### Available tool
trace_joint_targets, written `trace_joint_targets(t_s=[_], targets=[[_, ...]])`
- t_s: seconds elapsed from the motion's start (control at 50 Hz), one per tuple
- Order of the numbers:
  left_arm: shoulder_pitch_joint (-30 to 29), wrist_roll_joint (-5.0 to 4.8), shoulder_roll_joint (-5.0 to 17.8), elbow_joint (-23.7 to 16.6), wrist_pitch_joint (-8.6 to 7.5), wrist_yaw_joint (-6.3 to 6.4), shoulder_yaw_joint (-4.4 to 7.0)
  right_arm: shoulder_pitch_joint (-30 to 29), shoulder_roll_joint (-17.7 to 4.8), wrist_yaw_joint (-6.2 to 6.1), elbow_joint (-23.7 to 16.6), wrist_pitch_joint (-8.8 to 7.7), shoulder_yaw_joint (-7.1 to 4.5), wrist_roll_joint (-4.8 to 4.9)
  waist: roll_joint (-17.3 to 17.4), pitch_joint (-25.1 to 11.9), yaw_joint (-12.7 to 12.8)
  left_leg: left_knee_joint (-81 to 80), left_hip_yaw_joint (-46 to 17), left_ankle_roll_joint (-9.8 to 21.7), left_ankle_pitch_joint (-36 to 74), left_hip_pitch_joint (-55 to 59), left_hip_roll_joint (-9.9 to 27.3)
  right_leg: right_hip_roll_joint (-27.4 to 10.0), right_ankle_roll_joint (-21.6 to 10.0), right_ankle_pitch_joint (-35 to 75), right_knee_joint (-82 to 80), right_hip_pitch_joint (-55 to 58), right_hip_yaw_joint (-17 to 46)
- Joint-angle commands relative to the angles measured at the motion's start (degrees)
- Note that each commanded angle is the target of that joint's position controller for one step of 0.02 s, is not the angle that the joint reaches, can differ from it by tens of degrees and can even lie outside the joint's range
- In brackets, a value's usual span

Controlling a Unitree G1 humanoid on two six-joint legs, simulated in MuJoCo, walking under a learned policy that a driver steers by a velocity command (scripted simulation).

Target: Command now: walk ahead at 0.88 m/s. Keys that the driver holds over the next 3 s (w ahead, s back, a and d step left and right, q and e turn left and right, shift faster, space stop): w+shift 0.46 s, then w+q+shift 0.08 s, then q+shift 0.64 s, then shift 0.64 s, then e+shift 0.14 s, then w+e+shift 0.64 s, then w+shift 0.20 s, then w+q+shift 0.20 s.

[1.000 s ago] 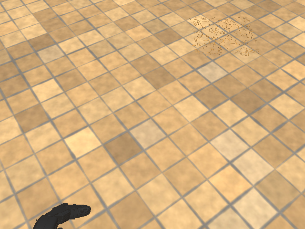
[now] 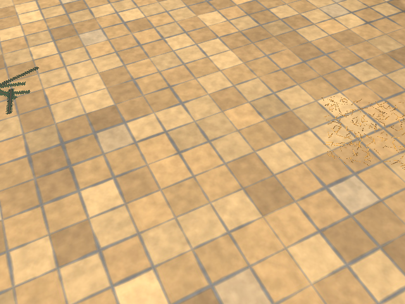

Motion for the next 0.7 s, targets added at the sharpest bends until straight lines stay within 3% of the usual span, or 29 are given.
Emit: trace_joint_targets(t_s=[0.02, 0.06, 0.1, 0.12, 0.14, 0.16, 0.18, 0.2, 0.22, 0.24, 0.26, 0.3, 0.32, 0.36, 0.42, 0.48, 0.54, 0.58, 0.6, 0.62, 0.64, 0.66, 0.68, 0.7], targets=[[-0.3, -0.01, 7.7, -2.3, -1.34, 0.05, 1.24, -11.6, -1.9, 0.39, -6.9, -0.43, 0.41, 0.40, -6.4, 12.2, -0.5, -6.7, 2.5, 0.8, 3.7, -3.8, 0.0, -13.7, -8.6, 2.8, -9.2, -5.7, 7.8], [0.5, -0.01, 8.5, -1.7, -1.31, 0.04, 1.33, -13.1, -2.5, 0.28, -8.2, -0.42, 0.45, 0.34, -6.4, 12.9, -0.3, -9.9, 3.8, 2.7, 2.3, -1.5, -0.4, -14.8, -8.4, 10.8, -8.8, -2.6, 5.5], [0.0, -0.10, 9.6, -1.3, -0.94, 0.12, 1.42, -11.2, -3.1, -0.19, -8.5, -0.50, 0.29, -0.03, -7.3, 11.4, -2.1, -12.7, 6.1, 5.2, -2.5, 5.0, -2.9, -15.0, -7.5, 31.3, -2.9, -0.4, 1.7], [-0.1, -0.08, 10.6, -1.0, -0.76, 0.24, 1.57, -7.5, -3.8, -0.74, -7.8, -0.59, -0.12, -0.13, -8.6, 8.4, -4.1, -12.3, 7.5, 6.4, -5.2, 11.2, -5.4, -15.4, -7.0, 48.1, 3.7, 0.3, 0.2], [-1.0, 0.15, 11.8, -0.9, -0.37, 0.44, 1.82, 2.1, -5.6, -1.50, -5.4, -0.83, -0.96, -0.16, -9.3, 3.1, -8.6, -11.9, 8.2, 7.6, -7.8, 22.1, -7.9, -15.2, -6.4, 59.5, 15.3, -1.3, -1.5], [-2.9, 0.24, 12.3, -1.4, 0.05, 0.63, 1.88, 16.1, -7.9, -2.29, -0.7, -1.21, -2.17, -0.38, -7.9, -3.6, -15.0, -13.7, 7.1, 8.7, -8.6, 38.7, -8.3, -12.7, -5.4, 56.6, 31.1, -8.8, -3.2], [-1.7, -0.66, 8.4, -3.1, 0.23, 0.12, 0.93, 25.2, -13.3, -3.08, 1.2, -1.89, -3.72, -2.07, 0.3, -11.1, -17.2, -16.1, -8.6, 11.1, -26.4, 57.5, 4.0, -8.0, -4.5, 34.7, 53.1, -27.5, -3.4], [0.1, -1.25, 1.7, -5.6, -0.72, -0.82, -0.34, 28.4, -17.5, -2.79, 2.1, -2.21, -4.29, -2.27, 14.1, -18.3, -13.7, -29.2, -40.7, 14.0, -51.4, 64.1, 18.1, 1.3, -4.1, -13.1, 70.9, -42.3, 3.2], [-7.7, -1.36, 6.9, -7.2, -1.30, -0.73, 1.13, 23.3, -14.6, -2.37, 2.5, -2.19, -3.80, -0.92, 8.8, -11.8, -13.2, -35.6, -46.4, 12.2, -49.6, 57.0, 16.2, -0.2, -6.2, -7.8, 75.8, -48.2, 9.8], [-11.9, -1.40, 7.9, -8.9, -1.49, -0.75, 1.42, 18.3, -11.0, -2.32, 2.5, -2.59, -2.89, -0.65, 4.6, -2.8, -10.4, -33.8, -35.6, 11.4, -39.0, 48.7, 14.9, -4.0, -6.5, -1.4, 75.3, -50.7, 7.5], [-12.9, -0.87, 6.8, -8.8, -1.56, -1.02, 1.04, 15.6, -7.8, -2.13, 2.5, -3.10, -2.11, -0.32, 0.6, -0.2, -8.6, -34.5, -28.4, 10.9, -29.5, 40.9, 12.6, -6.2, -6.3, 2.1, 71.7, -47.6, 6.8], [-9.9, 1.02, 3.7, -8.5, 0.12, -1.95, 0.47, 13.7, -3.7, -2.38, 3.7, -3.58, -0.61, 0.23, 3.1, 2.1, -3.4, -37.1, -19.9, 9.3, -25.2, 29.6, 8.8, -8.3, -4.8, 3.0, 67.2, -41.2, 6.7], [-11.0, 1.22, 2.7, -9.1, 1.05, -2.49, 0.23, 14.3, -2.7, -2.51, 4.4, -3.96, -0.21, 0.53, 3.2, 3.9, -2.6, -39.0, -18.2, 9.5, -25.0, 26.7, 8.1, -9.0, -3.9, 2.7, 65.8, -41.1, 6.4], [-16.5, 1.43, 2.6, -11.8, 2.27, -3.17, -0.11, 16.6, -3.7, -2.83, 5.3, -4.71, -0.16, 1.11, 2.3, 8.5, -2.3, -42.4, -14.9, 10.4, -21.8, 24.6, 7.3, -10.1, -2.1, 5.6, 62.5, -46.4, 4.8], [-26.9, 1.25, 4.2, -16.1, 2.45, -3.40, -0.46, 20.4, -4.3, -2.52, 5.6, -5.38, 0.02, 1.18, 0.6, 12.5, -4.3, -45.8, -8.2, 10.9, -10.8, 24.0, 4.4, -9.9, -0.6, 14.1, 49.0, -49.6, 1.3], [-34.2, 0.51, 3.5, -19.0, 1.95, -4.11, -1.37, 24.0, -4.5, -2.63, 6.1, -6.31, 0.34, 2.18, -0.3, 13.7, -6.0, -50.2, -4.3, 10.2, 1.9, 22.5, 3.3, -7.6, -1.5, 24.6, 33.7, -39.0, -2.3], [-37.5, 0.32, 4.8, -20.8, 1.88, -3.51, -1.36, 26.2, -7.1, -3.33, 6.8, -6.06, 0.23, 2.21, -0.5, 13.0, -6.4, -48.6, -4.4, 10.3, 20.8, 34.5, 5.0, -4.7, -2.4, 25.3, 25.9, -36.9, -3.0], [-34.7, 0.92, 5.9, -20.7, 1.25, -2.30, -1.08, 27.0, -9.5, -3.81, 7.1, -5.29, 0.00, 1.41, 1.1, 8.4, -5.4, -36.9, -4.6, 8.7, 48.9, 43.9, 5.1, 0.4, -3.2, 18.7, 23.5, -32.9, -4.8], [-29.3, 1.20, 7.5, -19.5, 0.73, -1.47, -0.63, 27.6, -10.7, -4.28, 7.5, -4.75, -0.24, 0.87, 3.6, 4.3, -3.1, -27.9, -5.6, 7.4, 58.1, 46.3, 5.1, 2.3, -3.8, 15.0, 23.1, -27.1, -4.0], [-19.6, 1.39, 9.8, -16.9, -0.04, -0.61, 0.15, 26.6, -11.9, -4.66, 7.4, -4.12, -0.60, 0.75, 5.5, -0.9, 1.1, -15.0, -6.2, 5.8, 57.2, 45.2, 3.9, 2.0, -4.4, 16.5, 20.1, -17.4, -2.4], [-10.0, 2.51, 12.9, -14.8, -0.81, 0.38, 1.07, 24.7, -11.0, -4.94, 6.2, -3.83, -0.68, 1.52, 5.9, -6.7, 5.1, 0.1, -5.8, 4.8, 43.7, 35.7, 1.3, -4.0, -4.8, 24.7, 20.1, -2.4, 1.2], [-5.9, 5.12, 19.9, -15.2, -1.21, 0.75, 2.54, 30.8, 0.0, -4.66, 2.7, -3.43, 1.41, 4.35, -8.8, -19.8, 0.4, 26.5, -1.6, 2.6, -3.1, 14.1, -6.7, -27.9, -10.0, 51.9, 28.0, 21.5, 21.5], [-6.7, 2.81, 18.0, -16.4, -0.35, -0.55, 2.60, 31.4, -4.5, -5.93, 2.2, -2.74, 0.27, 5.77, -10.3, -32.5, 0.9, 39.6, -5.7, 3.2, -29.1, 7.6, -10.3, -33.2, -13.9, 65.0, 27.1, 26.5, 32.1], [-9.7, 1.69, 14.3, -16.8, 0.37, -0.58, 1.84, 24.6, -7.7, -6.08, 1.1, -2.35, -1.15, 4.37, -5.8, -26.9, 0.1, 38.0, -6.8, 3.4, -24.2, 6.0, -6.3, -28.3, -11.5, 62.7, 26.1, 18.0, 21.8]])
Next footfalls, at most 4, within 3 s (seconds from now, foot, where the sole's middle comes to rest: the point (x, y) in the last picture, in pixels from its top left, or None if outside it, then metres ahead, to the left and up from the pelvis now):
0.16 left None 0.30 0.15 -0.78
0.64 right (238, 241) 0.76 -0.01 -0.78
1.06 left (171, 212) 0.87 0.25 -0.78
1.56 right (219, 203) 0.92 0.07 -0.78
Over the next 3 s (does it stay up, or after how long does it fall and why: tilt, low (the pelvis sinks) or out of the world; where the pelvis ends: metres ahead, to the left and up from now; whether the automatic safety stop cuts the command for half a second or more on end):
stays up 1.45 0.19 -0.01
